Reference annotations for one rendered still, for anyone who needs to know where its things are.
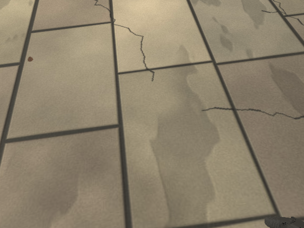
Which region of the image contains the right robot hand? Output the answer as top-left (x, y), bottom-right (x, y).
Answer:
top-left (264, 217), bottom-right (304, 228)

